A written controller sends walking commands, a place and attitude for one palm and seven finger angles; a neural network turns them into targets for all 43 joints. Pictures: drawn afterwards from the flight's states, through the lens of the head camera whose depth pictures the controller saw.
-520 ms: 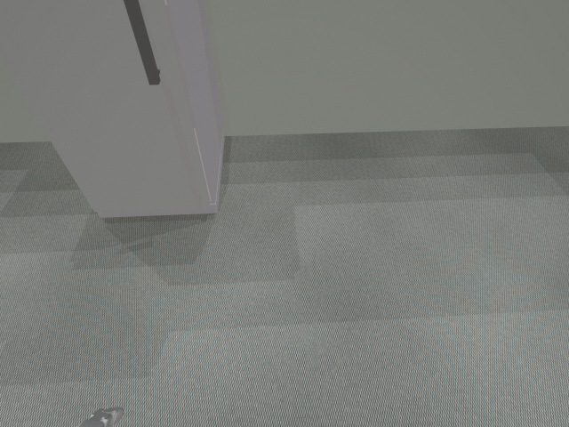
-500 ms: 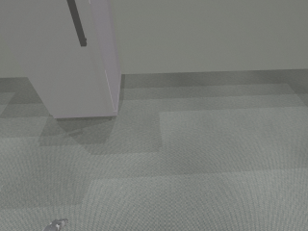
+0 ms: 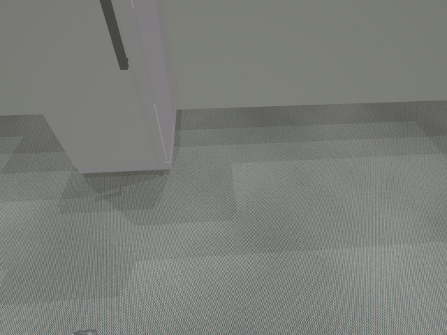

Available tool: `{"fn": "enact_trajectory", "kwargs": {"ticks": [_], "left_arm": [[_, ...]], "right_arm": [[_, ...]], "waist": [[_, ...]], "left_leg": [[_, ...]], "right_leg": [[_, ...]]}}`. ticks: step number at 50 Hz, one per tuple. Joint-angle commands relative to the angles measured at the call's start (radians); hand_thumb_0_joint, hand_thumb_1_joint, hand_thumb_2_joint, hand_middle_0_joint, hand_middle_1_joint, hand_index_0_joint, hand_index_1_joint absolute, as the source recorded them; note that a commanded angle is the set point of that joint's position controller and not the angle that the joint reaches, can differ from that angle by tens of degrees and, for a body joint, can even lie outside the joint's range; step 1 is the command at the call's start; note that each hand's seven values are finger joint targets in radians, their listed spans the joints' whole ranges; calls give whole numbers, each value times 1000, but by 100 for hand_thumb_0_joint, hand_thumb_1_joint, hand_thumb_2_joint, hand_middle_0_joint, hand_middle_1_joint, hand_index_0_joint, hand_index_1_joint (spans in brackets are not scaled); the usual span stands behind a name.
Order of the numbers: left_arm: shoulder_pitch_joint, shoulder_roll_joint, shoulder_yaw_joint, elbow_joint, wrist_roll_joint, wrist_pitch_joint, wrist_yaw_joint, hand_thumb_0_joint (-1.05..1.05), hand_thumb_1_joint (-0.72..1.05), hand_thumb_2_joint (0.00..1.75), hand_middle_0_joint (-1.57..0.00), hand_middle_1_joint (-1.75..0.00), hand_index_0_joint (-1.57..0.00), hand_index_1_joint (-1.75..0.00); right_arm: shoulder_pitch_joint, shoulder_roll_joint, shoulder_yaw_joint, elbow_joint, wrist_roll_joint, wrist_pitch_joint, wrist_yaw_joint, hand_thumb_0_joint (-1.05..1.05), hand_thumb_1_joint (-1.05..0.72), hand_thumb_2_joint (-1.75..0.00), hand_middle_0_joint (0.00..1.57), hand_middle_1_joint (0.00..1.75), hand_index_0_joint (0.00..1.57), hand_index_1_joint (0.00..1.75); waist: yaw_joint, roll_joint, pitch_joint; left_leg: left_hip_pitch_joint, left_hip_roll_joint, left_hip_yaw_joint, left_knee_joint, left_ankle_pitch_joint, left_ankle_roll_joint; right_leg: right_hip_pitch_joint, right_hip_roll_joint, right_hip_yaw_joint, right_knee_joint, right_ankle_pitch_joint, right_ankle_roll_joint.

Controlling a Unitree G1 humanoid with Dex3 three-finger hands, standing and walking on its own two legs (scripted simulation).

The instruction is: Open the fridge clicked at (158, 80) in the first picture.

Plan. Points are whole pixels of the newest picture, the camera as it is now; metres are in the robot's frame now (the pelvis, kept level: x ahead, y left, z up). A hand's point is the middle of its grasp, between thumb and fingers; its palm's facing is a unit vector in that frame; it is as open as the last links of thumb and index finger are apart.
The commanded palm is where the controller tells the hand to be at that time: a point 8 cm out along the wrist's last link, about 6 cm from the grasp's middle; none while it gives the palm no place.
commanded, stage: stand and wait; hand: right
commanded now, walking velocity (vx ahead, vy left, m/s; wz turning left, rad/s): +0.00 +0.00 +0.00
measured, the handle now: (109, 6) +1.05 +0.45 +0.16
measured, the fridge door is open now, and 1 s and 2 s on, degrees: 0 0 0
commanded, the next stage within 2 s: look at it before walking up in 0.42 s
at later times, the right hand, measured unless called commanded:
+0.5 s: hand out of the picture +0.07 -0.24 -0.15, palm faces -0.04 +0.94 -0.33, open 7.4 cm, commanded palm none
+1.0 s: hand out of the picture +0.06 -0.24 -0.15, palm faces -0.04 +0.94 -0.33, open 7.4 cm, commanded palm none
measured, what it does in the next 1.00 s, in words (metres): stands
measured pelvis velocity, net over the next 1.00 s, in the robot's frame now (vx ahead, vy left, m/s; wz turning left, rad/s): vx -0.01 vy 0.01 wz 0.01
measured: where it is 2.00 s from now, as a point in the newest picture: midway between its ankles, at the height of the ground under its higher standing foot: outside the picture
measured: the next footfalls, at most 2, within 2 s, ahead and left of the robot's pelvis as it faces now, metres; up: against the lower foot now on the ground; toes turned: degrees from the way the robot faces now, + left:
right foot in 2.00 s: +0.04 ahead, -0.12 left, +0.00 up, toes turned +26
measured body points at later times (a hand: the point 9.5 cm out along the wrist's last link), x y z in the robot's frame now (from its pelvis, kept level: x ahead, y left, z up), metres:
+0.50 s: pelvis -0.01 +0.01 +0.00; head -0.01 +0.01 +0.45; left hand +0.06 +0.30 -0.13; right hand +0.07 -0.28 -0.13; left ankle -0.01 +0.13 -0.74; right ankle -0.01 -0.12 -0.74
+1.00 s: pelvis -0.01 +0.01 +0.00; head -0.01 +0.01 +0.45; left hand +0.07 +0.30 -0.13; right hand +0.06 -0.29 -0.13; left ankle -0.01 +0.13 -0.74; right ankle -0.01 -0.12 -0.74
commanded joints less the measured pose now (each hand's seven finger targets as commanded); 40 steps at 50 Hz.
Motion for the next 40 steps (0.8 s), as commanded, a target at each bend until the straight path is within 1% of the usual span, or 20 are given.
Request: {"fn": "enact_trajectory", "kwargs": {"ticks": [1, 3, 4, 7, 9, 12, 13, 14, 19, 20, 22, 24, 26, 27, 29, 32, 34, 36, 37, 40], "left_arm": [[-66, 207, 42, -57, -2, -24, 13, 0, 90, 90, -20, -30, -20, -30], [-61, 209, 41, -49, -2, -24, 12, 0, 90, 90, -20, -30, -20, -30], [-63, 210, 40, -47, -3, -22, 11, 0, 90, 90, -20, -30, -20, -30], [-54, 211, 39, -37, -3, -24, 11, 0, 90, 90, -20, -30, -20, -30], [-54, 211, 39, -34, -4, -22, 10, 0, 90, 90, -20, -30, -20, -30], [-49, 211, 37, -26, -2, -23, 10, 0, 90, 90, -20, -30, -20, -30], [-44, 211, 37, -25, -2, -24, 10, 0, 90, 90, -20, -30, -20, -30], [-46, 208, 38, -23, -3, -22, 9, 0, 90, 90, -20, -30, -20, -30], [-41, 208, 36, -20, -3, -22, 9, 0, 90, 90, -20, -30, -20, -30], [-42, 206, 37, -20, -2, -22, 8, 0, 90, 90, -20, -30, -20, -30], [-44, 205, 37, -17, -2, -23, 8, 0, 90, 90, -20, -30, -20, -30], [-42, 206, 37, -18, -3, -22, 8, 0, 90, 90, -20, -30, -20, -30], [-41, 204, 37, -17, -1, -22, 8, 0, 90, 90, -20, -30, -20, -30], [-37, 204, 37, -16, -1, -23, 8, 0, 90, 90, -20, -30, -20, -30], [-40, 205, 37, -17, -3, -23, 8, 0, 90, 90, -20, -30, -20, -30], [-40, 203, 37, -18, -3, -24, 9, 0, 90, 90, -20, -30, -20, -30], [-41, 206, 37, -18, -3, -24, 9, 0, 90, 90, -20, -30, -20, -30], [-40, 204, 35, -16, -3, -24, 9, 0, 90, 90, -20, -30, -20, -30], [-37, 206, 35, -17, -3, -25, 10, 0, 90, 90, -20, -30, -20, -30], [-45, 206, 35, -16, -4, -24, 10, 0, 90, 90, -20, -30, -20, -30]], "right_arm": [[-61, -202, -45, -59, 4, -25, -13, 0, -90, -90, 20, 30, 20, 30], [-62, -202, -45, -52, 3, -24, -12, 0, -90, -90, 20, 30, 20, 30], [-59, -204, -44, -51, 3, -25, -12, 0, -90, -90, 20, 30, 20, 30], [-59, -205, -43, -44, 3, -25, -12, 0, -90, -90, 20, 30, 20, 30], [-55, -206, -43, -40, 3, -27, -12, 0, -90, -90, 20, 30, 20, 30], [-61, -207, -43, -36, 2, -27, -11, 0, -90, -90, 20, 30, 20, 30], [-59, -206, -43, -36, 3, -27, -11, 0, -90, -90, 20, 30, 20, 30], [-57, -206, -44, -36, 2, -28, -12, 0, -90, -90, 20, 30, 20, 30], [-58, -206, -43, -35, 2, -29, -11, 0, -90, -90, 20, 30, 20, 30], [-58, -206, -43, -35, 2, -29, -11, 0, -90, -90, 20, 30, 20, 30], [-57, -204, -43, -35, 2, -28, -11, 0, -90, -90, 20, 30, 20, 30], [-53, -204, -43, -35, 2, -30, -11, 0, -90, -90, 20, 30, 20, 30], [-57, -204, -42, -35, 1, -30, -11, 0, -90, -90, 20, 30, 20, 30], [-57, -203, -43, -36, 1, -30, -11, 0, -90, -90, 20, 30, 20, 30], [-56, -202, -42, -36, 1, -30, -11, 0, -90, -90, 20, 30, 20, 30], [-54, -202, -43, -36, 1, -31, -11, 0, -90, -90, 20, 30, 20, 30], [-49, -201, -42, -35, 2, -31, -12, 0, -90, -90, 20, 30, 20, 30], [-56, -202, -42, -34, 2, -30, -11, 0, -90, -90, 20, 30, 20, 30], [-54, -200, -43, -34, 2, -29, -11, 0, -90, -90, 20, 30, 20, 30], [-50, -200, -42, -31, 2, -29, -11, 0, -90, -90, 20, 30, 20, 30]], "waist": [[2, -19, -77], [3, -20, -73], [1, -10, -71], [2, -19, -74], [-1, -1, -71], [2, -10, -56], [3, -15, -68], [0, 2, -58], [2, 0, -63], [2, -8, -58], [2, -15, -58], [2, 1, -62], [4, -6, -53], [5, -14, -65], [2, -8, -57], [2, -12, -63], [2, -19, -79], [3, -14, -60], [2, -23, -68], [0, -23, -58]], "left_leg": [[16, 104, -96, -80, 165, 46], [15, 103, -98, -87, 144, 46], [12, 103, -99, -91, 143, 47], [13, 103, -103, -94, 133, 45], [10, 105, -106, -103, 124, 47], [-3, 104, -110, -110, 103, 47], [4, 104, -110, -108, 104, 47], [-1, 104, -110, -114, 99, 47], [-4, 105, -119, -120, 90, 49], [-9, 107, -118, -123, 78, 48], [-12, 105, -117, -122, 82, 47], [-12, 106, -122, -129, 90, 49], [-21, 106, -122, -129, 80, 49], [-9, 104, -123, -125, 94, 49], [-11, 103, -117, -125, 101, 48], [-4, 105, -116, -122, 123, 48], [4, 103, -113, -117, 140, 48], [-3, 102, -115, -123, 116, 46], [5, 103, -111, -121, 125, 47], [-3, 103, -109, -125, 114, 45]], "right_leg": [[7, -116, 91, -81, 169, -33], [2, -117, 93, -89, 151, -32], [3, -116, 93, -85, 151, -31], [5, -118, 94, -96, 144, -31], [4, -118, 94, -92, 136, -30], [-2, -118, 93, -101, 121, -27], [1, -119, 95, -104, 124, -28], [-4, -119, 93, -100, 120, -27], [-2, -117, 94, -99, 119, -24], [-3, -117, 92, -101, 112, -24], [1, -118, 94, -104, 115, -24], [7, -118, 92, -96, 121, -23], [4, -118, 90, -102, 114, -22], [5, -119, 92, -102, 125, -22], [1, -120, 93, -102, 130, -22], [8, -122, 93, -103, 142, -22], [16, -123, 94, -99, 156, -22], [5, -122, 96, -109, 136, -21], [9, -124, 98, -110, 148, -22], [9, -125, 95, -112, 137, -23]]}}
